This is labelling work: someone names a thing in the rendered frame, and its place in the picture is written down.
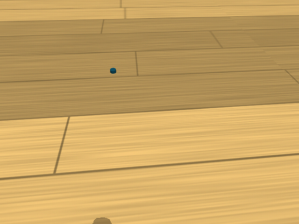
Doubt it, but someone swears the tin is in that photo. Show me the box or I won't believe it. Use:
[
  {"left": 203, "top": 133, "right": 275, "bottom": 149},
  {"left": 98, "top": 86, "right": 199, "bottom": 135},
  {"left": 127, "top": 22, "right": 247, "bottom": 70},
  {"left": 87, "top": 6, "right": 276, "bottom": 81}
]
[{"left": 110, "top": 68, "right": 116, "bottom": 74}]

